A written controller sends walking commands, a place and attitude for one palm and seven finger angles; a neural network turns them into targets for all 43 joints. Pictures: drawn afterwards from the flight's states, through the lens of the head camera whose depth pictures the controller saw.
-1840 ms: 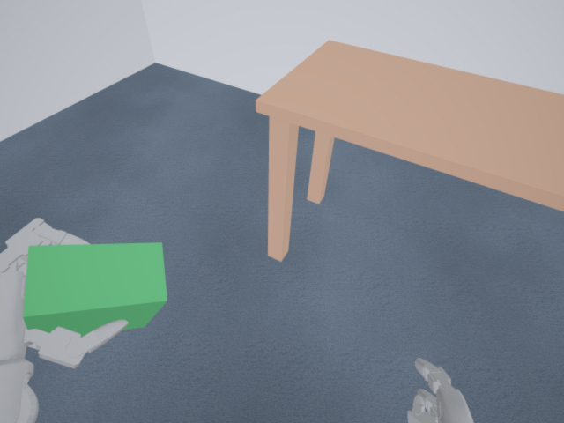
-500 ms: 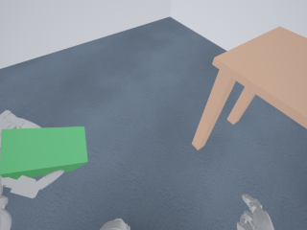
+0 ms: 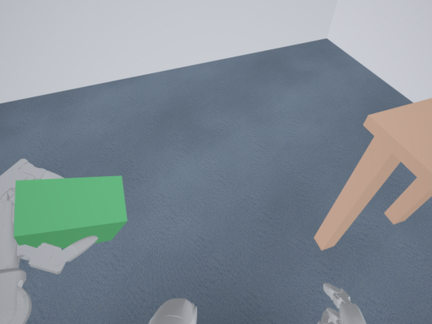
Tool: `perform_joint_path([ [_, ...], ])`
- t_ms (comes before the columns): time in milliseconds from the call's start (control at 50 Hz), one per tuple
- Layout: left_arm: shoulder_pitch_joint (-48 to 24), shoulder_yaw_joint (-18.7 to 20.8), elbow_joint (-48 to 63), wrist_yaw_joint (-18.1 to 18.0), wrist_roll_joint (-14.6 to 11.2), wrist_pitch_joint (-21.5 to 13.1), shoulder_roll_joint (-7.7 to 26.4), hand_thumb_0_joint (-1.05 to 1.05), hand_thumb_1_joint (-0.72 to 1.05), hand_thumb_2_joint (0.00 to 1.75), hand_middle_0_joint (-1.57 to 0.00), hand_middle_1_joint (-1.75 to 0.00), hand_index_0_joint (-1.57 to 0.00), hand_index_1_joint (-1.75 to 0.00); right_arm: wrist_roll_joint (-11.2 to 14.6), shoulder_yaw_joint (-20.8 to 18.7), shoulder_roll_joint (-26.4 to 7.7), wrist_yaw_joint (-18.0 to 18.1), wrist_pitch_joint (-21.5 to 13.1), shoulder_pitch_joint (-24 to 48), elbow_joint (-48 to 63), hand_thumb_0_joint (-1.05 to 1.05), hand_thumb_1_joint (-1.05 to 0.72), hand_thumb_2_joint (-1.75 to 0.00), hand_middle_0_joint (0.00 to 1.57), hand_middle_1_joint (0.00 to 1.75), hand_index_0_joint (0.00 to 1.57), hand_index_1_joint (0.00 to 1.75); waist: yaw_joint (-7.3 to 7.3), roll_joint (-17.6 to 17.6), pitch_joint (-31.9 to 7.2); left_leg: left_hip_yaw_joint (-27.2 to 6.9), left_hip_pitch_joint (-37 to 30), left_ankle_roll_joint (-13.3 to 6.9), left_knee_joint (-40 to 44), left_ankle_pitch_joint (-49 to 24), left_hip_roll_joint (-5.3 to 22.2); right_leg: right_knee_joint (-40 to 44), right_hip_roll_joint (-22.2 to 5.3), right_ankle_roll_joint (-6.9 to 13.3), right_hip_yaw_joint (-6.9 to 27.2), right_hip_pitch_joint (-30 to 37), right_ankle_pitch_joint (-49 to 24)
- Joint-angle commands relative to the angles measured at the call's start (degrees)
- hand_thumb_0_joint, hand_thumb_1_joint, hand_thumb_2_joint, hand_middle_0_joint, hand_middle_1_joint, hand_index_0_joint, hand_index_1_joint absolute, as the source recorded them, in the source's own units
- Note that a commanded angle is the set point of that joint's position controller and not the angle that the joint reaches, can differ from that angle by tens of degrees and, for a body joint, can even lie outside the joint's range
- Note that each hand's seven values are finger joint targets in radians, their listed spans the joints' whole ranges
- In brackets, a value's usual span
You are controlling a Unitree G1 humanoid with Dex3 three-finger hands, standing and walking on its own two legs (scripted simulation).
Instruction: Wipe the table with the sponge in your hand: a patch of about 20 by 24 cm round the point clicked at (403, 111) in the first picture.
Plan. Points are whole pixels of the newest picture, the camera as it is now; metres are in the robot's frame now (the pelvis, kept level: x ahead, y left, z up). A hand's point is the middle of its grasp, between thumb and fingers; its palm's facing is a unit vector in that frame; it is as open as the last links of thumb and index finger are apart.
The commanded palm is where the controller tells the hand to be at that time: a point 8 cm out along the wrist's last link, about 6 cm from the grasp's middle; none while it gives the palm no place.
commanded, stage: walk to a spot facing it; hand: left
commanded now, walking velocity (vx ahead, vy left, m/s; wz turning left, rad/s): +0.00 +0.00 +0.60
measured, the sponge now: (87, 214) +0.23 +0.21 +0.15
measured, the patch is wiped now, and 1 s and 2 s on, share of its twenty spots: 0.00 0.00 0.00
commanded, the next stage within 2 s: none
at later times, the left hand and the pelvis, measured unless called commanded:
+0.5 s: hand out of the picture +0.12 +0.24 +0.18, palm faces +0.59 -0.65 -0.48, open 10.4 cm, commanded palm +0.07 +0.27 +0.18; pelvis -0.01 -0.05 -0.01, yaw +16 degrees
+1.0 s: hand out of the picture -0.05 +0.24 +0.19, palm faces +0.82 -0.44 -0.35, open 10.4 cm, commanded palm -0.11 +0.25 +0.18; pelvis -0.08 -0.08 +0.00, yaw +34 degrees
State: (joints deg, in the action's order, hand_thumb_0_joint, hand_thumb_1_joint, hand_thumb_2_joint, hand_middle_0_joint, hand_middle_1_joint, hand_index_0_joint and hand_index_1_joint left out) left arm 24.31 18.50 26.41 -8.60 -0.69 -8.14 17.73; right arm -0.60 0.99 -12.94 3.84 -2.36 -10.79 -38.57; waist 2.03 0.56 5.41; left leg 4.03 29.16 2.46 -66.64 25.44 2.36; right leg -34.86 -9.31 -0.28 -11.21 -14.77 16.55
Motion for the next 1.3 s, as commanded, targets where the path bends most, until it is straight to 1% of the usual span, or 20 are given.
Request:
perform_joint_path([
  [0, -3.74, 9.61, 18.45, -2.4, -0.75, -4.85, 15.11, 0.0, 0.1, 1.3, -1.2, -1.6, -1.2, -1.6, -0.46, -2.73, -2.88, 1.26, -2.98, 6.23, 13.6, 0.0, -0.9, -0.9, 0.2, 0.3, 0.2, 0.3, -0.23, -11.94, -10.88, 3.23, -5.21, 0.14, 16.46, -0.02, 1.25, 11.54, -12.37, 5.43, 5.08, 6.73, -28.11],
  [120, 2.52, 11.19, 21.63, -3.67, -2.34, -4.91, 13.88, 0.0, 0.1, 1.3, -1.2, -1.6, -1.2, -1.6, 0.28, -4.32, -3.55, 1.16, -1.52, 1.04, 16.67, 0.0, -0.9, -0.9, 0.2, 0.3, 0.2, 0.3, -3.64, -1.87, -17.21, 3.97, -21.8, -1.78, 42.43, -16.51, -0.69, -10.8, -8.49, -0.01, 2.16, 3.38, -29.97],
  [160, 3.45, 10.86, 23.33, -2.72, -2.95, -7.25, 14.03, 0.0, 0.1, 1.3, -1.2, -1.6, -1.2, -1.6, 0.53, -4.74, -5.9, 0.09, -3.31, 0.96, 16.61, 0.0, -0.9, -0.9, 0.2, 0.3, 0.2, 0.3, -1.93, 21.16, -15.79, -29.63, -31.62, -15.86, 44.27, -63.62, 22.48, -30.65, 4.32, -4.94, 5.37, -19.2, 23.23],
  [180, 3.92, 12.24, 20.21, -1.61, -1.12, -7.06, 15.89, 0.0, 0.1, 1.3, -1.2, -1.6, -1.2, -1.6, 0.43, -4.86, -5.95, -0.72, -3.99, 0.43, 14.85, 0.0, -0.9, -0.9, 0.2, 0.3, 0.2, 0.3, -2.71, 17.11, -13.61, -29.9, -30.31, -16.61, 43.17, -62.63, 22.45, -32.68, 2.95, -4.56, 9.86, -23.2, 21.88],
  [280, 7.29, 10.02, 24.89, -0.55, -2.17, -6.28, 12.82, 0.0, 0.1, 1.3, -1.2, -1.6, -1.2, -1.6, 1.57, -5.36, -6.02, -2.44, -5.68, 1.46, 14.56, 0.0, -0.9, -0.9, 0.2, 0.3, 0.2, 0.3, -2.24, 17.27, -14.47, -13.19, -19.66, -10.8, 42.6, -44.04, 11.55, -17.54, 6.37, -5.18, 6.43, -10.17, 7.81],
  [440, 0.53, 8.58, 16.23, 0.15, -2.79, -3.23, 12.04, 0.0, 0.1, 1.3, -1.2, -1.6, -1.2, -1.6, 1.57, -3.33, -4.9, -0.9, -5.97, 2.71, 13.51, 0.0, -0.9, -0.9, 0.2, 0.3, 0.2, 0.3, -1.24, 11.21, -11.0, -15.54, -8.04, -8.49, 41.73, -19.76, 9.39, 5.15, 9.26, -4.88, 5.65, 5.84, 2.27],
  [460, -1.75, 7.91, 15.37, 0.1, -2.35, -3.06, 11.94, 0.0, 0.1, 1.3, -1.2, -1.6, -1.2, -1.6, 1.76, -2.79, -3.83, -0.81, -5.65, 3.32, 13.59, 0.0, -0.9, -0.9, 0.2, 0.3, 0.2, 0.3, -0.76, 5.67, -10.69, -13.97, -4.97, -6.54, 36.5, -13.47, 6.87, 13.54, 4.96, -3.11, 9.1, 8.74, -1.13],
  [500, -6.02, 9.89, 12.5, -1.45, -2.24, -1.22, 16.4, 0.0, 0.1, 1.3, -1.2, -1.6, -1.2, -1.6, 1.3, -3.04, -3.82, -0.04, -5.4, 3.21, 13.58, 0.0, -0.9, -0.9, 0.2, 0.3, 0.2, 0.3, -0.59, -17.1, -9.68, -4.39, 3.73, -0.21, 6.08, 4.73, -3.68, 22.32, -16.64, 5.73, 31.89, 4.19, -4.65],
  [600, -5.45, 7.14, 13.67, -0.89, -1.08, -2.84, 14.0, 0.0, 0.1, 1.3, -1.2, -1.6, -1.2, -1.6, 0.4, -2.33, -3.2, 1.12, -3.64, 6.8, 12.39, 0.0, -0.9, -0.9, 0.2, 0.3, 0.2, 0.3, -1.45, -9.31, -7.43, -3.2, 0.14, 1.7, -1.95, -1.64, -0.09, 19.04, -10.68, 5.69, 11.35, 0.53, -8.82],
  [720, -0.85, 9.42, 17.11, -2.5, -1.2, -4.03, 14.25, 0.0, 0.1, 1.3, -1.2, -1.6, -1.2, -1.6, -1.15, -2.94, -3.49, 1.82, -3.62, 4.91, 14.19, 0.0, -0.9, -0.9, 0.2, 0.3, 0.2, 0.3, 0.95, -9.96, -11.18, 2.29, -7.44, -1.06, 23.81, 2.78, 0.42, 17.73, -12.65, 6.81, 11.44, 4.7, -3.4],
  [780, -0.77, 8.96, 18.33, -2.93, -2.23, -4.14, 13.14, 0.0, 0.1, 1.3, -1.2, -1.6, -1.2, -1.6, -0.8, -3.09, -3.51, 1.58, -3.6, 1.94, 14.71, 0.0, -0.9, -0.9, 0.2, 0.3, 0.2, 0.3, -1.61, -6.87, -13.97, 4.97, -14.92, -2.52, 39.95, -1.11, -1.91, 8.35, -10.59, 3.92, 9.53, 4.28, 1.92],
  [800, -2.24, 7.95, 19.97, -2.86, -2.66, -4.57, 12.41, 0.0, 0.1, 1.3, -1.2, -1.6, -1.2, -1.6, -0.5, -3.42, -4.36, 1.72, -3.72, 0.45, 15.03, 0.0, -0.9, -0.9, 0.2, 0.3, 0.2, 0.3, -3.0, 0.31, -14.84, 1.9, -20.93, -4.4, 44.96, -2.37, -0.48, -1.75, -7.75, 1.45, 7.11, -0.61, 4.37],
  [840, -2.64, 6.79, 20.51, -2.34, -1.78, -7.16, 11.55, 0.0, 0.1, 1.3, -1.2, -1.6, -1.2, -1.6, -0.26, -3.47, -5.58, 0.99, -5.65, 0.29, 14.04, 0.0, -0.9, -0.9, 0.2, 0.3, 0.2, 0.3, -2.9, 24.07, -9.99, -33.1, -30.13, -16.41, 51.68, -21.65, 22.4, -30.08, 4.61, -3.84, 3.22, -27.23, 20.27],
  [860, -5.68, 8.99, 18.95, -1.49, 0.32, -8.02, 14.32, 0.0, 0.1, 1.3, -1.2, -1.6, -1.2, -1.6, 0.35, -3.53, -4.95, 0.31, -6.21, 0.83, 12.52, 0.0, -0.9, -0.9, 0.2, 0.3, 0.2, 0.3, -3.1, 18.45, -7.32, -36.69, -25.12, -18.73, 52.06, -15.91, 23.8, -34.95, 1.23, -2.99, 10.63, -30.0, 15.74],
  [940, -4.98, 5.61, 17.66, -0.34, 0.22, -7.61, 10.6, 0.0, 0.1, 1.3, -1.2, -1.6, -1.2, -1.6, 1.56, -4.52, -5.67, -0.63, -6.99, 2.09, 11.59, 0.0, -0.9, -0.9, 0.2, 0.3, 0.2, 0.3, -2.0, 14.09, -4.06, -17.09, -12.99, -13.55, 52.59, -1.0, 12.11, -28.19, 2.7, -3.97, 6.83, -19.14, 4.7],
  [1120, -6.59, 5.0, 11.49, -0.33, -0.26, -5.38, 10.38, 0.0, 0.1, 1.3, -1.2, -1.6, -1.2, -1.6, 0.22, -2.42, -4.58, 0.17, -6.51, 3.63, 9.86, 0.0, -0.9, -0.9, 0.2, 0.3, 0.2, 0.3, -0.96, 11.1, -6.18, -16.18, -5.62, -10.53, 47.14, 10.28, 8.37, 5.3, 9.46, -3.28, 0.67, 6.83, 7.96],
  [1160, -7.6, 5.05, 11.08, -0.21, 0.39, -4.63, 11.86, 0.0, 0.1, 1.3, -1.2, -1.6, -1.2, -1.6, 0.52, -1.88, -2.39, -0.15, -5.64, 3.68, 10.01, 0.0, -0.9, -0.9, 0.2, 0.3, 0.2, 0.3, -0.56, -3.47, -8.19, -7.27, 7.61, -6.56, 25.58, 9.23, 1.85, 17.35, -2.81, 2.24, 15.75, 17.76, 16.04],
  [1180, -8.69, 8.23, 11.52, -0.45, 0.02, -4.6, 16.49, 0.0, 0.1, 1.3, -1.2, -1.6, -1.2, -1.6, 0.57, -2.19, -2.18, 0.0, -5.65, 5.07, 10.72, 0.0, -0.9, -0.9, 0.2, 0.3, 0.2, 0.3, 0.07, -17.57, -6.99, -2.51, 15.49, -3.41, 6.29, 8.58, -3.44, 24.34, -16.83, 8.86, 38.07, 17.28, 20.93],
  [1200, -10.71, 8.83, 13.95, -0.98, -0.73, -5.17, 17.08, 0.0, 0.1, 1.3, -1.2, -1.6, -1.2, -1.6, 0.06, -3.46, -4.71, -0.18, -6.36, 6.43, 11.02, 0.0, -0.9, -0.9, 0.2, 0.3, 0.2, 0.3, -0.26, -16.47, -7.23, -6.72, 15.81, -2.26, -3.7, 3.44, -1.46, 26.79, -20.67, 10.45, 43.54, 12.88, 22.94],
  [1280, -2.96, 8.56, 12.12, 0.03, -0.88, -6.19, 14.17, 0.0, 0.1, 1.3, -1.2, -1.6, -1.2, -1.6, 0.3, -2.6, -3.7, -0.12, -3.95, 6.63, 10.06, 0.0, -0.9, -0.9, 0.2, 0.3, 0.2, 0.3, -1.26, -8.63, -5.12, -3.62, 10.67, -0.19, -3.64, -6.0, 2.44, 23.71, -12.23, 7.01, 18.3, 5.64, 11.76],
])
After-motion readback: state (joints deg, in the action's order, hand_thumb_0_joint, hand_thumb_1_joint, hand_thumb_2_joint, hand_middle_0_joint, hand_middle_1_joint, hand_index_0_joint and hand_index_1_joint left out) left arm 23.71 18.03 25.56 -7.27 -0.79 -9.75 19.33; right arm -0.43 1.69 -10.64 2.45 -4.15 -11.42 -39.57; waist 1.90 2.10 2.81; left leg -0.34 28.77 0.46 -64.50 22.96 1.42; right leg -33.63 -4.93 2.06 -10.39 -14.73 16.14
